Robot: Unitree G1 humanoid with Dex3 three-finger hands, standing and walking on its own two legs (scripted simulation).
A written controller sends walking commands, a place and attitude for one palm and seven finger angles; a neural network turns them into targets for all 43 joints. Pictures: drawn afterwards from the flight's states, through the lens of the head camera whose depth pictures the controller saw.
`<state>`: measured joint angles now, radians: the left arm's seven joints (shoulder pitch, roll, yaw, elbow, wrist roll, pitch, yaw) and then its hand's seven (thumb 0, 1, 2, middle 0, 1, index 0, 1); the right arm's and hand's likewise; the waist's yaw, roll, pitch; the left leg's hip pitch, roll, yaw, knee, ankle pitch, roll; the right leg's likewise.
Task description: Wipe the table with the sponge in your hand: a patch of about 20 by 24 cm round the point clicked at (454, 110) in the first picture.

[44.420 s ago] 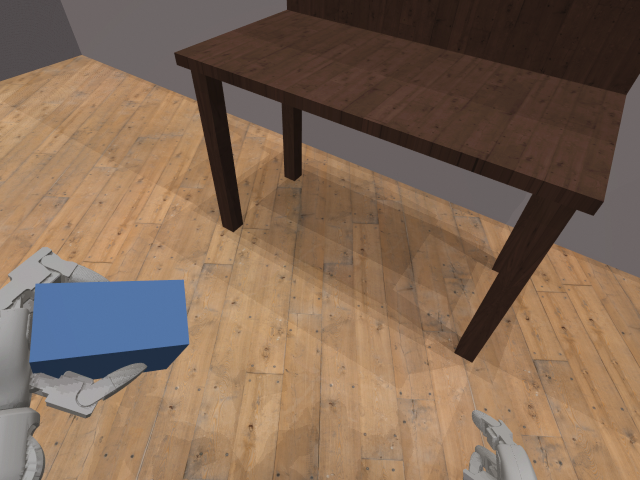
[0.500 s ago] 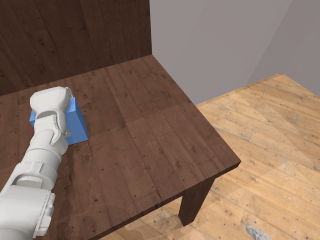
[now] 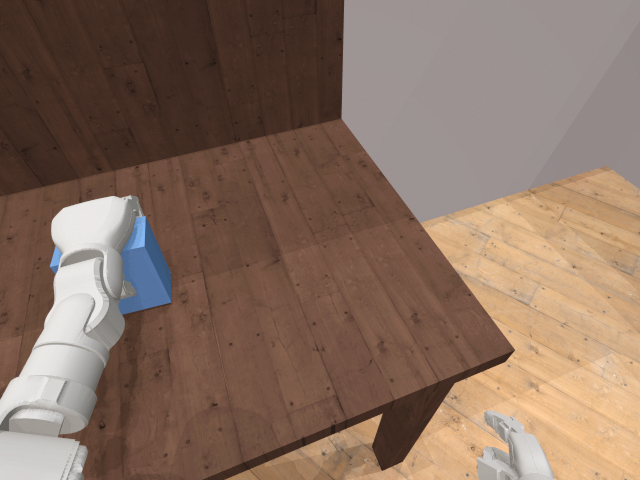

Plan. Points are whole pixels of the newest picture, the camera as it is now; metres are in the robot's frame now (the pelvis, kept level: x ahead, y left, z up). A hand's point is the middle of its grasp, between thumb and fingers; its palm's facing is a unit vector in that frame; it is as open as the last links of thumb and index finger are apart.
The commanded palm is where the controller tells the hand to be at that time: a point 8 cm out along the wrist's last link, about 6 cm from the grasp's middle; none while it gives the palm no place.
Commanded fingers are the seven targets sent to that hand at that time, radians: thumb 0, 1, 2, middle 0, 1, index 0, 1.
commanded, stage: wipe back along the first lane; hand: left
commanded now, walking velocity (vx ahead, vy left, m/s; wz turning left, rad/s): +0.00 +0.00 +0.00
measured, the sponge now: (123, 278) +0.35 +0.32 +0.03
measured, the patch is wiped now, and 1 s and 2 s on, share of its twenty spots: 1.00 1.00 1.00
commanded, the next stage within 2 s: lift the sponge slowly off the table in 1.58 s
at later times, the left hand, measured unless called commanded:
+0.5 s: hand (111, 287) +0.31 +0.30 +0.08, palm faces -0.01 -0.04 -1.00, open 10.3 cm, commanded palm +0.27 +0.29 +0.10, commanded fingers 0.00 0.10 1.30 -1.20 -1.60 -1.20 -1.60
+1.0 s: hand (112, 318) +0.26 +0.28 +0.08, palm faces +0.05 -0.07 -1.00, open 10.3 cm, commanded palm +0.22 +0.26 +0.11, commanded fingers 0.00 0.10 1.30 -1.20 -1.60 -1.20 -1.60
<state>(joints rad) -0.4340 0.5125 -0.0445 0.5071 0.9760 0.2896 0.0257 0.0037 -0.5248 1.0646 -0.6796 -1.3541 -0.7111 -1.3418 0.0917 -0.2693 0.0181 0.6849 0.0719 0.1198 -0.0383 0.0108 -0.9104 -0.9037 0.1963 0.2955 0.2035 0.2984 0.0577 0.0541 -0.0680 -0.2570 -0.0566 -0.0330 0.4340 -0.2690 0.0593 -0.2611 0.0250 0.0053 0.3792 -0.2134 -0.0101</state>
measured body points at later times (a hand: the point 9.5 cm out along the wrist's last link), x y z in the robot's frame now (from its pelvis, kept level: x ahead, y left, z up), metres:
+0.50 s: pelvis -0.02 -0.01 +0.00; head -0.01 -0.03 +0.45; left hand +0.30 +0.30 +0.13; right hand +0.17 -0.25 -0.11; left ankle -0.04 +0.08 -0.74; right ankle -0.02 -0.12 -0.74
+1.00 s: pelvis -0.01 -0.01 +0.00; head -0.02 -0.04 +0.45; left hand +0.26 +0.28 +0.13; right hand +0.21 -0.23 -0.09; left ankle -0.04 +0.08 -0.74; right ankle -0.02 -0.12 -0.74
